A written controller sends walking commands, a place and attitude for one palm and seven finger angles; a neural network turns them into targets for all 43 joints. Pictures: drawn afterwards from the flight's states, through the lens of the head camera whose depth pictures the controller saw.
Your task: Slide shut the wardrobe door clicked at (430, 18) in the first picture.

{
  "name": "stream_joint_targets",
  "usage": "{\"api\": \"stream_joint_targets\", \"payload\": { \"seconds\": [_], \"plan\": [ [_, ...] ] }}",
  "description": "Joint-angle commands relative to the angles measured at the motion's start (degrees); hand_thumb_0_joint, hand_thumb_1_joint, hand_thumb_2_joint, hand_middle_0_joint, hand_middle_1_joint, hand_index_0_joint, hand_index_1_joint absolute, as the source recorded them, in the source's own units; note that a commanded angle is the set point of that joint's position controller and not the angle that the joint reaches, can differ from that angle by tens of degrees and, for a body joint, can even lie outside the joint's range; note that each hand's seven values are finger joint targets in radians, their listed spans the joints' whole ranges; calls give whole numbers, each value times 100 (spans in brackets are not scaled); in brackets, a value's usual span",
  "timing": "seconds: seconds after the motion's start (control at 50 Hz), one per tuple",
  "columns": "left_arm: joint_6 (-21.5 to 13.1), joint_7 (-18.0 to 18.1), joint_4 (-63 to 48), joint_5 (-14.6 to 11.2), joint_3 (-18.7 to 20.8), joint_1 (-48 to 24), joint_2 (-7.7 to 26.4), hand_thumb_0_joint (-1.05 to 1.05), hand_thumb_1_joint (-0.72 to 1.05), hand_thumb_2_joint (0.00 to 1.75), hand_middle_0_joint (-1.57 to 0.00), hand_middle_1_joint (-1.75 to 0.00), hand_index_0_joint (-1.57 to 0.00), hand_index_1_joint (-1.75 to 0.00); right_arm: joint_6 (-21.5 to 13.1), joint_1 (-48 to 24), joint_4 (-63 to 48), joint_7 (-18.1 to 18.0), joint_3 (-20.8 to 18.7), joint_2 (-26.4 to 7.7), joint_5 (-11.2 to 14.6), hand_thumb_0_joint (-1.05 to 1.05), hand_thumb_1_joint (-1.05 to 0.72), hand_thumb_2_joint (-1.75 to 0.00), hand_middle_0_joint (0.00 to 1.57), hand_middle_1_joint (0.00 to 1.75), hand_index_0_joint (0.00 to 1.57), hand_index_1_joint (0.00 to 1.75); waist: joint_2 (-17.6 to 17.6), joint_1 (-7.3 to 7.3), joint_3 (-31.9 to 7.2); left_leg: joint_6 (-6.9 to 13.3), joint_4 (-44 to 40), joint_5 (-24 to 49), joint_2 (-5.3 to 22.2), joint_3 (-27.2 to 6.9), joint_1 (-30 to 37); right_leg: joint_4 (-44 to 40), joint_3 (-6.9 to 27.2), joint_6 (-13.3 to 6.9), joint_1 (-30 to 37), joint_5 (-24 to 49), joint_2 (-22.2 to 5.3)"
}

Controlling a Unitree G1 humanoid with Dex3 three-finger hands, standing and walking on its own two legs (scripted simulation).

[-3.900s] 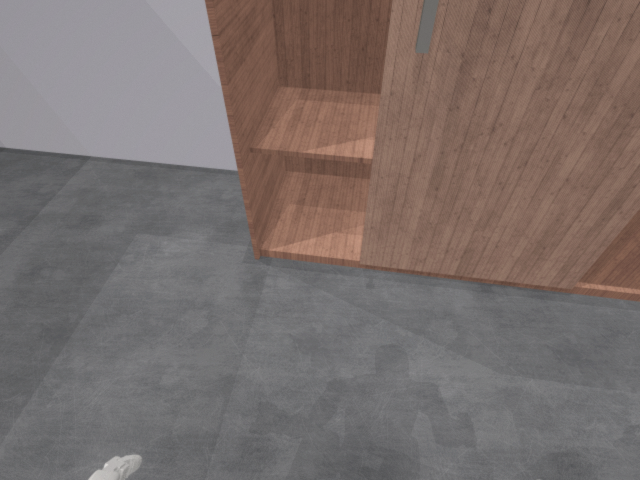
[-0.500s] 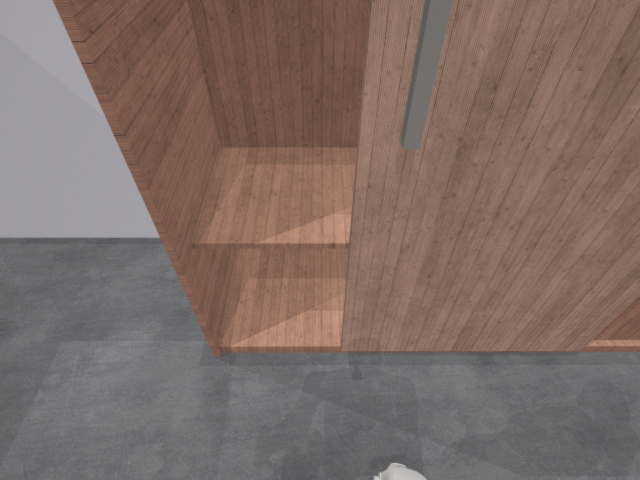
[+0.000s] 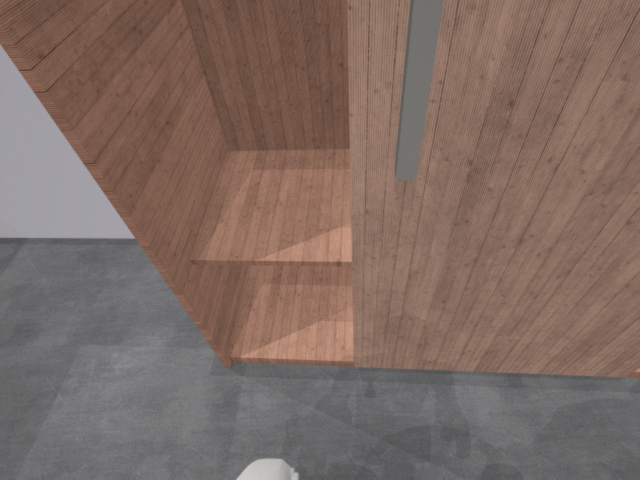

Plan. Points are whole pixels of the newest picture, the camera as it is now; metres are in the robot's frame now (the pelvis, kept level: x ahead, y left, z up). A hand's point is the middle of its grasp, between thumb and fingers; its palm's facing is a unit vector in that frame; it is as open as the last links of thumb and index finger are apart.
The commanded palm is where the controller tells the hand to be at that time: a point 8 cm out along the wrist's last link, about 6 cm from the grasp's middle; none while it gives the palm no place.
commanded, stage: come to a stop and stand still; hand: right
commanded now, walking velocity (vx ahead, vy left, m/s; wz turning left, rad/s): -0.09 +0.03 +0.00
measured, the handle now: (412, 89) +0.51 -0.09 +0.22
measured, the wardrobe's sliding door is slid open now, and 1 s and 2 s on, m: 0.41 0.41 0.41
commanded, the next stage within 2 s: look again from close up in 1.58 s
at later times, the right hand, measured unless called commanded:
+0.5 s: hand out of the picture +0.03 -0.10 -0.18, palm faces +0.06 +0.98 -0.21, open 7.2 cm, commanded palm none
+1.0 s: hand out of the picture -0.08 -0.07 -0.18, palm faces +0.08 +0.98 -0.16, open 7.3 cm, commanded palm none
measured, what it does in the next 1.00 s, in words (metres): steps on the spot: left foot, then right foot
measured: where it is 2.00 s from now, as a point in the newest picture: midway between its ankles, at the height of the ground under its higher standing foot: outside the picture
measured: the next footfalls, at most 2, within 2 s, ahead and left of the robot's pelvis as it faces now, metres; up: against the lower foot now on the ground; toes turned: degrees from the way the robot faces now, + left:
left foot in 0.24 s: -0.01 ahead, +0.18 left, +0.00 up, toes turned +2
right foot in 0.50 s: +0.00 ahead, -0.05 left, +0.00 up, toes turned -3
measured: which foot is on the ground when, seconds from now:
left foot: up 0.00-0.22, down 0.24-1.00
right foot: down 0.00-0.26, up 0.28-0.48, down 0.50-1.00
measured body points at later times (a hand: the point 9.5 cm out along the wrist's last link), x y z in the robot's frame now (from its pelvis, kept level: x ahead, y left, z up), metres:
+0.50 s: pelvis -0.02 +0.08 -0.01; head -0.02 +0.09 +0.44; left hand -0.02 +0.30 -0.18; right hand +0.03 -0.15 -0.16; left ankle -0.05 +0.18 -0.74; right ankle -0.03 -0.05 -0.75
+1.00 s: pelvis -0.04 +0.08 +0.00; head -0.03 +0.09 +0.45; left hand -0.05 +0.30 -0.16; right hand -0.09 -0.12 -0.16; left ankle -0.05 +0.18 -0.74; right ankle -0.03 -0.05 -0.74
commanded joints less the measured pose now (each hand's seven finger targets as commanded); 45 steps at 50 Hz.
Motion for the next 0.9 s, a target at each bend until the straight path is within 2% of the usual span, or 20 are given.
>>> {"api": "stream_joint_targets", "payload": {
  "seconds": [0.0, 0.06, 0.1, 0.14, 0.18, 0.2, 0.22, 0.24, 0.26, 0.3, 0.32, 0.38, 0.42, 0.46, 0.48, 0.52, 0.54, 0.56, 0.7, 0.88],
  "plan": [
    [-35, 39, -216, 16, 265, 425, 992, 0, 90, 90, -20, -30, -20, -30, 41, 502, -217, -15, 15, -88, -10, 0, -90, -90, 20, 30, 20, 30, -1140, 5, -367, -19, -106, -136, 113, -168, -145, -483, 1198, -610, 614, 3760, -1709],
    [10, -23, -212, 31, 306, 477, 1008, 0, 90, 90, -20, -30, -20, -30, 14, 262, -324, -12, 81, -18, 1, 0, -90, -90, 20, 30, 20, 30, -1401, 103, -467, 23, -873, -306, 108, 71, 253, -474, 1096, -573, 575, 3076, -1554],
    [37, -71, -180, 54, 342, 593, 1045, 0, 90, 90, -20, -30, -20, -30, -42, 92, -402, -16, 129, 24, 0, 0, -90, -90, 20, 30, 20, 30, -1429, 202, -493, 89, -1550, -557, 116, 205, 574, -475, 1289, -577, 482, 2591, -1601],
    [53, -111, -159, 56, 371, 632, 1097, 0, 90, 90, -20, -30, -20, -30, -123, 165, -409, -31, 142, 31, 18, 0, -90, -90, 20, 30, 20, 30, -1403, 181, -675, 167, -2289, -495, 75, 265, 909, -335, 1397, -520, 532, 2385, -1587],
    [63, -148, -134, 5, 379, 614, 1084, 0, 90, 90, -20, -30, -20, -30, -215, 463, -279, -45, 142, -55, 16, 0, -90, -90, 20, 30, 20, 30, -1085, 27, -809, 198, -3529, 469, 6, 388, 1622, 6, 1274, -257, 299, 1980, -1359],
    [62, -177, -131, -33, 371, 654, 977, 0, 90, 90, -20, -30, -20, -30, -275, 665, -219, -60, 128, -171, 3, 0, -90, -90, 20, 30, 20, 30, -751, -45, -945, 207, -4262, 1175, 171, 251, 2041, 342, 1050, 32, 137, 1345, -1066],
    [66, -204, -158, -84, 330, 788, 640, 0, 90, 90, -20, -30, -20, -30, -355, 642, -199, -96, 105, -485, -32, 0, -90, -90, 20, 30, 20, 30, 190, 53, -964, 435, -4426, 2206, 1012, -616, 2436, 903, 694, 371, -526, -12, -611],
    [103, -211, -308, -78, 223, 572, 344, 0, 90, 90, -20, -30, -20, -30, -382, 551, -204, -111, 97, -724, -23, 0, -90, -90, 20, 30, 20, 30, 948, 38, -701, 846, -4322, 3311, 1670, -1142, 2202, 1287, 534, 546, -1063, -1635, -124],
    [172, -207, -341, -79, 228, 437, 375, 0, 90, 90, -20, -30, -20, -30, -385, 523, -235, -99, 150, -679, -15, 0, -90, -90, 20, 30, 20, 30, 639, -35, -729, 1201, -4355, 3248, 1833, -1021, 1809, 1786, 812, 525, -874, -1949, -125],
    [239, -187, -198, -42, 201, 442, 372, 0, 90, 90, -20, -30, -20, -30, -399, 157, -188, -129, 157, -416, -10, 0, -90, -90, 20, 30, 20, 30, 932, 114, -543, 1226, -4283, 3248, 1326, -688, 1833, 2134, 933, 521, -953, -1622, -166],
    [225, -177, -85, -48, 189, 516, 411, 0, 90, 90, -20, -30, -20, -30, -413, 88, -161, -126, 193, -306, 15, 0, -90, -90, 20, 30, 20, 30, 790, 147, -479, 1207, -4198, 3464, 1198, -490, 1920, 2218, 924, 551, -940, -1430, -155],
    [199, -166, 39, -74, 138, 538, 337, 0, 90, 90, -20, -30, -20, -30, -428, 224, -45, -113, 202, -206, 27, 0, -90, -90, 20, 30, 20, 30, 472, 102, -199, 1131, -4174, 3207, 1032, -283, 1771, 1669, 865, 583, -671, -1153, -147],
    [175, -136, 97, -65, 97, 573, 322, 0, 90, 90, -20, -30, -20, -30, -422, 346, 52, -105, 212, -209, 52, 0, -90, -90, 20, 30, 20, 30, 371, 99, -47, 1060, -4117, 2704, 988, -387, 1527, 806, 869, 590, -221, -690, -179],
    [78, -118, 253, -52, 60, 804, 426, 0, 90, 90, -20, -30, -20, -30, -413, 389, 155, -86, 253, -114, 117, 0, -90, -90, 20, 30, 20, 30, -133, 127, -76, 699, -3938, 1993, 639, -245, 1266, -86, 1176, 490, 465, 805, -379],
    [34, -99, 292, -41, 61, 719, 525, 0, 90, 90, -20, -30, -20, -30, -408, 492, 178, -80, 262, -5, 128, 0, -90, -90, 20, 30, 20, 30, -484, 14, -80, 547, -3946, 1745, 419, -156, 1373, -132, 1316, 405, 473, 1309, -595],
    [29, -63, 294, -25, 20, 553, 580, 0, 90, 90, -20, -30, -20, -30, -401, 551, 261, -83, 275, 19, 112, 0, -90, -90, 20, 30, 20, 30, -410, -39, 36, 464, -4161, 1552, 352, -236, 1487, -147, 1247, 397, 355, 1107, -622],
    [6, -69, 345, -32, 5, 509, 535, 0, 90, 90, -20, -30, -20, -30, -382, 559, 343, -82, 272, -22, 111, 0, -90, -90, 20, 30, 20, 30, -921, -44, -10, 443, -4120, 1531, 391, -149, 1632, -266, 1263, 379, 338, 1163, -599],
    [13, -78, 347, -43, -14, 460, 517, 0, 90, 90, -20, -30, -20, -30, -381, 616, 388, -79, 274, -72, 117, 0, -90, -90, 20, 30, 20, 30, -956, -67, -29, 438, -4200, 1330, 384, -159, 1764, -381, 1262, 373, 284, 898, -591],
    [63, -106, 345, -43, -55, 468, 548, 0, 90, 90, -20, -30, -20, -30, -412, 785, 582, -48, 352, -68, 96, 0, -90, -90, 20, 30, 20, 30, -339, -7, 222, 437, -4739, 423, 434, -318, 1516, -585, 1144, 421, 312, -1, -417],
    [61, -121, 394, -38, -87, 671, 515, 0, 90, 90, -20, -30, -20, -30, -442, 1073, 684, -55, 361, 9, 90, 0, -90, -90, 20, 30, 20, 30, -242, -9, 267, 441, -4850, 4, 439, -338, 1341, -550, 1114, 408, 251, -110, -352]
  ]
}}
